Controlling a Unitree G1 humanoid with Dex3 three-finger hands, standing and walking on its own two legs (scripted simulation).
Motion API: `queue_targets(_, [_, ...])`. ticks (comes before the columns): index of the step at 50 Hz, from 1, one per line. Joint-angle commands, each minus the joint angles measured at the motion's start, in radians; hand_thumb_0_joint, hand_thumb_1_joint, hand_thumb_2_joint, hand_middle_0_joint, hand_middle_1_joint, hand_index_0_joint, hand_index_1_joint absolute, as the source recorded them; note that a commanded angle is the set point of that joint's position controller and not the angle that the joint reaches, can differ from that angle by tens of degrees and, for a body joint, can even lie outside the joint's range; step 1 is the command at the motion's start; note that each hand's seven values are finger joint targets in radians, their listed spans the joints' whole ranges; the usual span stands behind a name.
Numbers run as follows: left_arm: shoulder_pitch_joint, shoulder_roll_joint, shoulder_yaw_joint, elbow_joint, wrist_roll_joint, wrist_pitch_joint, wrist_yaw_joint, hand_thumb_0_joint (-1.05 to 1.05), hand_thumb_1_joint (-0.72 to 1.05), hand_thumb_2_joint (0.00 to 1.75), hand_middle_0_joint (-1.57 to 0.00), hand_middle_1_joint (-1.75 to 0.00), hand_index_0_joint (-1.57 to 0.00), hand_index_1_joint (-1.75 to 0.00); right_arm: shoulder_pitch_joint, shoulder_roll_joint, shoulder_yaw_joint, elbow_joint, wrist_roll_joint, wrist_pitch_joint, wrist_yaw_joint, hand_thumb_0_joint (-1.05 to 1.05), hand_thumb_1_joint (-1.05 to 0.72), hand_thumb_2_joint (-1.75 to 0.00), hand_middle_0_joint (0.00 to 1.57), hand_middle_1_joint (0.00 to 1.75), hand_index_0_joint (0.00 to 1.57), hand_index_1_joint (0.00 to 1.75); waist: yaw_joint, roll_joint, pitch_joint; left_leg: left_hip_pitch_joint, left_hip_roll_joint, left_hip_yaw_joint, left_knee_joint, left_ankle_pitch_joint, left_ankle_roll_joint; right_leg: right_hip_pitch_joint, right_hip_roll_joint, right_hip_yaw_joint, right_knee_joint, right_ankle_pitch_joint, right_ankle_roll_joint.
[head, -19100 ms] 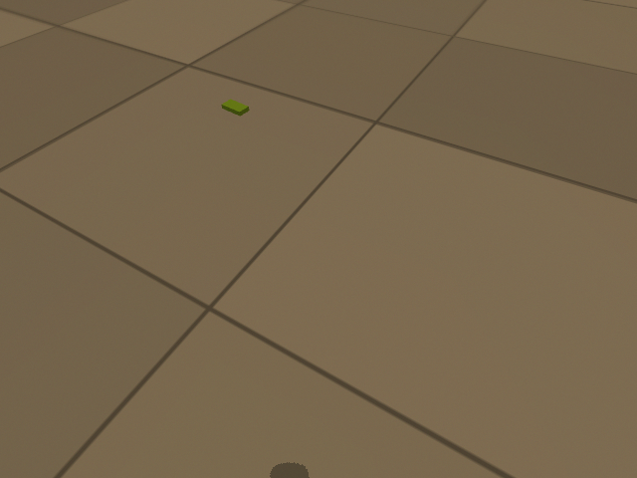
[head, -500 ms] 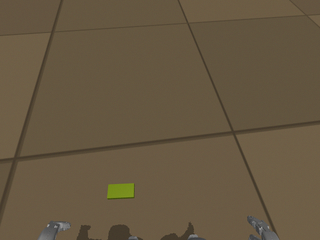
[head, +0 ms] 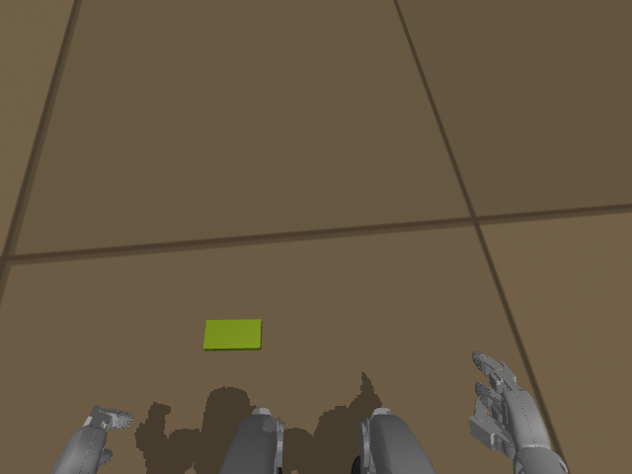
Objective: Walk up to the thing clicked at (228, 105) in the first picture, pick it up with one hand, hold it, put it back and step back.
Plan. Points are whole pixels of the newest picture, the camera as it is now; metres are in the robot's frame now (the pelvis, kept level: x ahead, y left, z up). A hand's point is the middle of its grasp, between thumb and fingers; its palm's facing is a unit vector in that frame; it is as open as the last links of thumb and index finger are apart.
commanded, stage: rise first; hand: left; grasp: from above
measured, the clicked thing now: (233, 335) +0.45 +0.22 -0.63
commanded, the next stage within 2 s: none
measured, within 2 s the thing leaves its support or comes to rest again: neither
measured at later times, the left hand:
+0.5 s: hand (166, 392) +0.27 +0.29 -0.35, palm faces -0.48 -0.32 -0.82, open 13.8 cm
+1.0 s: hand (185, 360) +0.35 +0.29 -0.45, palm faces -0.48 -0.03 -0.88, open 13.9 cm
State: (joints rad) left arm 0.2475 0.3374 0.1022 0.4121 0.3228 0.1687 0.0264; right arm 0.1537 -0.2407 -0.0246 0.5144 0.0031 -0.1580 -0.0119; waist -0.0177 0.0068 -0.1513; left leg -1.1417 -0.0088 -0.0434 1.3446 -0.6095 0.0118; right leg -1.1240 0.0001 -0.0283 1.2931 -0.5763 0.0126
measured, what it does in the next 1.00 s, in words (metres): lowers itself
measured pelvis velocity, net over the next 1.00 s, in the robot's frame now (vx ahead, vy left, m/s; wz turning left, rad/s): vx -0.08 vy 0.00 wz -0.08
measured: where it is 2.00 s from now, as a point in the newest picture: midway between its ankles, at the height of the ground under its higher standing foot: outside the picture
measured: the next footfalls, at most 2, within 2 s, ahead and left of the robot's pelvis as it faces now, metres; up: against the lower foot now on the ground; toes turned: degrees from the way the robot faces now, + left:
none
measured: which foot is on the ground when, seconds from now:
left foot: down 0.00-1.00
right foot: down 0.00-1.00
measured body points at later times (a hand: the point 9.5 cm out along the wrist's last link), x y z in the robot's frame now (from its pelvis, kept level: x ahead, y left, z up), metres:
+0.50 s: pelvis -0.07 -0.01 -0.21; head +0.14 +0.00 +0.19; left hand +0.29 +0.30 -0.30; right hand +0.08 -0.29 -0.35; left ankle +0.01 +0.11 -0.61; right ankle +0.02 -0.13 -0.61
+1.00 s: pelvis -0.08 +0.00 -0.28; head +0.15 +0.05 +0.10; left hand +0.37 +0.29 -0.40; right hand -0.02 -0.28 -0.40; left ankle +0.01 +0.11 -0.61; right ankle +0.02 -0.13 -0.61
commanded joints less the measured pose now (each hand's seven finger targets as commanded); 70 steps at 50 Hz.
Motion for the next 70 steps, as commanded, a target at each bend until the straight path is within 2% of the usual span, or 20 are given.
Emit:
queue_targets(1, [-0.102,0.207,0.08,-0.064,0.083,-0.093,0.022,0.0,-0.6,0.96,-0.1,-1.06,-0.1,-1.05,0.004,-0.174,-0.071,-0.087,0.003,-0.054,0.004,0.0,-0.94,-0.91,0.2,0.3,0.2,0.3,-0.02,0.077,-0.302,0.12,0.009,-0.027,-0.062,0.338,-0.008,-0.021,0.018,-0.007,0.037,0.233,-0.048])
queue_targets(5, [-0.197,0.238,0.067,-0.055,0.173,-0.163,0.043,0.0,-0.56,0.96,-0.1,-1.06,-0.11,-1.05,-0.005,-0.186,-0.082,-0.068,0.005,-0.065,0.014,0.0,-0.93,-0.91,0.2,0.3,0.2,0.3,-0.018,0.11,-0.4,0.037,-0.001,-0.014,0.044,0.299,-0.009,-0.122,0.016,0.005,0.139,0.227,-0.049])
queue_targets(7, [-0.272,0.254,0.063,0.019,0.219,-0.195,0.058,0.0,-0.56,0.97,-0.1,-1.05,-0.1,-1.05,-0.01,-0.195,-0.085,-0.041,0.005,-0.068,0.021,0.0,-0.92,-0.9,0.2,0.3,0.2,0.3,-0.029,0.08,-0.418,-0.047,-0.007,-0.009,0.114,0.279,-0.004,-0.185,0.02,0.004,0.192,0.219,-0.047])
queue_targets(9, [-0.346,0.33,0.109,0.08,0.257,-0.233,0.073,0.0,-0.58,0.97,-0.12,-1.04,-0.12,-1.04,-0.014,-0.212,-0.088,-0.017,0.005,-0.07,0.028,0.0,-0.94,-0.91,0.2,0.3,0.2,0.3,-0.008,0.101,-0.438,-0.106,-0.007,-0.018,0.163,0.273,-0.007,-0.259,0.016,0.003,0.257,0.202,-0.05])
queue_targets(12, [-0.409,0.375,0.12,0.149,0.324,-0.275,0.089,0.0,-0.59,0.98,-0.13,-1.03,-0.13,-1.03,-0.011,-0.223,-0.094,0.005,0.005,-0.062,0.035,0.0,-0.96,-0.92,0.2,0.3,0.2,0.3,0.004,0.105,-0.498,-0.171,-0.011,-0.02,0.23,0.242,-0.007,-0.324,0.014,-0.002,0.326,0.176,-0.051])
queue_targets(15, [-0.514,0.382,0.101,0.172,0.375,-0.309,0.104,0.0,-0.55,0.96,-0.17,-1.0,-0.16,-1.0,0.012,-0.225,-0.102,0.037,0.002,-0.056,0.042,0.0,-0.96,-0.92,0.2,0.3,0.2,0.3,0.001,0.086,-0.591,-0.227,-0.019,0.012,0.327,0.248,0.002,-0.335,0.017,0.002,0.365,0.194,-0.046])
queue_targets(18, [-0.674,0.452,0.111,0.232,0.432,-0.345,0.116,0.0,-0.51,0.93,-0.2,-0.97,-0.19,-0.98,0.035,-0.232,-0.105,0.072,-0.007,-0.049,0.052,0.0,-0.96,-0.92,0.2,0.3,0.2,0.3,-0.006,0.054,-0.642,-0.312,-0.021,0.027,0.422,0.242,0.012,-0.352,0.016,0.002,0.412,0.198,-0.04])
queue_targets(19, [-0.714,0.44,0.089,0.295,0.46,-0.353,0.118,0.0,-0.53,0.95,-0.19,-0.96,-0.18,-0.98,0.049,-0.227,-0.102,0.086,-0.008,-0.044,0.056,0.0,-0.95,-0.92,0.2,0.3,0.2,0.3,-0.026,0.028,-0.628,-0.373,-0.023,0.034,0.452,0.221,0.017,-0.353,0.017,0.003,0.421,0.189,-0.037])
queue_targets(22, [-0.814,0.534,0.128,0.385,0.531,-0.395,0.143,0.0,-0.48,0.94,-0.18,-0.95,-0.17,-0.96,0.069,-0.234,-0.104,0.113,-0.017,-0.031,0.061,0.0,-0.92,-0.91,0.2,0.3,0.2,0.3,-0.006,-0.015,-0.655,-0.488,-0.028,0.051,0.516,0.141,0.025,-0.353,0.017,0.008,0.448,0.128,-0.028])
queue_targets(27, [-0.984,0.615,0.135,0.474,0.624,-0.445,0.178,0.0,-0.45,0.95,-0.16,-0.94,-0.16,-0.94,0.077,-0.242,-0.099,0.134,-0.033,-0.007,0.069,0.0,-0.88,-0.9,0.2,0.3,0.2,0.3,-0.021,0.017,-0.63,-0.569,-0.033,0.056,0.566,0.011,0.029,-0.454,0.024,-0.004,0.483,-0.047,-0.031])
queue_targets(30, [-1.06,0.631,0.124,0.515,0.672,-0.464,0.198,0.0,-0.48,1.0,-0.11,-0.96,-0.1,-0.97,0.079,-0.24,-0.094,0.141,-0.042,0.016,0.076,0.0,-0.87,-0.89,0.2,0.3,0.2,0.3,-0.037,0.055,-0.636,-0.576,-0.035,0.046,0.587,-0.019,0.028,-0.521,0.026,-0.022,0.531,-0.078,-0.037])
queue_targets(31, [-1.101,0.615,0.098,0.521,0.688,-0.47,0.203,0.0,-0.49,1.0,-0.09,-0.98,-0.09,-0.98,0.083,-0.243,-0.094,0.146,-0.048,0.023,0.077,0.0,-0.87,-0.89,0.2,0.3,0.2,0.3,-0.052,0.082,-0.616,-0.59,-0.035,0.04,0.59,-0.052,0.027,-0.566,0.026,-0.029,0.544,-0.108,-0.039])
queue_targets(34, [-1.135,0.614,0.08,0.586,0.727,-0.484,0.231,0.0,-0.51,1.02,-0.08,-0.97,-0.08,-0.98,0.079,-0.245,-0.089,0.159,-0.057,0.045,0.082,0.0,-0.88,-0.89,0.2,0.3,0.2,0.3,-0.066,0.121,-0.558,-0.585,-0.032,0.011,0.579,-0.122,0.023,-0.666,0.026,-0.058,0.583,-0.151,-0.045])
queue_targets(39, [-1.223,0.633,0.065,0.632,0.817,-0.481,0.294,0.0,-0.53,1.03,-0.08,-0.94,-0.07,-0.95,0.104,-0.269,-0.08,0.186,-0.067,0.082,0.094,0.0,-0.89,-0.9,0.2,0.3,0.2,0.3,-0.089,0.232,-0.579,-0.505,-0.025,-0.033,0.585,-0.037,0.004,-0.781,0.014,-0.095,0.675,-0.036,-0.054])
queue_targets(45, [-1.262,0.618,0.044,0.758,0.9,-0.478,0.348,0.0,-0.5,1.0,-0.12,-0.89,-0.11,-0.91,0.129,-0.273,-0.067,0.209,-0.09,0.105,0.113,0.0,-0.89,-0.9,0.2,0.3,0.2,0.3,-0.116,0.244,-0.564,-0.509,-0.025,-0.038,0.64,0.066,-0.001,-0.832,0.006,-0.101,0.728,0.041,-0.053])
queue_targets(51, [-1.349,0.664,0.063,0.784,0.959,-0.493,0.394,0.0,-0.44,0.94,-0.16,-0.86,-0.15,-0.87,0.145,-0.276,-0.06,0.217,-0.114,0.112,0.129,0.0,-0.89,-0.9,0.2,0.3,0.2,0.3,-0.136,0.253,-0.6,-0.549,-0.029,-0.024,0.691,0.084,0.008,-0.821,0.009,-0.101,0.752,0.061,-0.048])
queue_targets(56, [-1.341,0.65,0.054,0.872,0.989,-0.5,0.425,0.0,-0.45,0.94,-0.16,-0.88,-0.15,-0.88,0.15,-0.274,-0.052,0.223,-0.129,0.114,0.135,0.0,-0.9,-0.9,0.2,0.3,0.2,0.3,-0.157,0.242,-0.564,-0.571,-0.031,-0.015,0.72,0.068,0.016,-0.845,0.013,-0.108,0.764,0.048,-0.042])
queue_targets(58, [-1.374,0.673,0.07,0.851,0.987,-0.499,0.439,0.0,-0.44,0.93,-0.15,-0.9,-0.15,-0.9,0.151,-0.276,-0.057,0.229,-0.132,0.111,0.136,0.0,-0.9,-0.9,0.2,0.3,0.2,0.3,-0.15,0.24,-0.6,-0.569,-0.03,-0.013,0.733,0.075,0.017,-0.837,0.016,-0.106,0.771,0.06,-0.044])
queue_targets(62, [-1.406,0.679,0.077,0.85,0.983,-0.492,0.459,0.0,-0.43,0.92,-0.16,-0.9,-0.16,-0.9,0.158,-0.277,-0.05,0.233,-0.144,0.108,0.139,0.0,-0.9,-0.9,0.2,0.3,0.2,0.3,-0.165,0.267,-0.613,-0.561,-0.027,-0.014,0.749,0.111,0.016,-0.844,0.018,-0.112,0.796,0.089,-0.04])
queue_targets(70, [-1.383,0.707,0.092,0.898,0.976,-0.473,0.464,0.0,-0.46,0.93,-0.14,-0.94,-0.15,-0.93,0.162,-0.265,-0.037,0.239,-0.157,0.103,0.14,0.0,-0.91,-0.9,0.2,0.3,0.2,0.3,-0.166,0.214,-0.588,-0.657,-0.033,0.013,0.806,0.099,0.034,-0.774,0.024,-0.1,0.786,0.103,-0.039])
